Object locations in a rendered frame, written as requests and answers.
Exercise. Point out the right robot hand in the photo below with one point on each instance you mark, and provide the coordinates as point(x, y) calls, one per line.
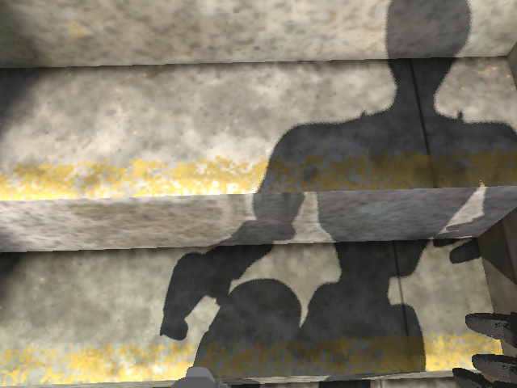
point(501, 327)

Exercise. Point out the left robot shin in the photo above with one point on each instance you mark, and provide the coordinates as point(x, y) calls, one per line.
point(199, 371)

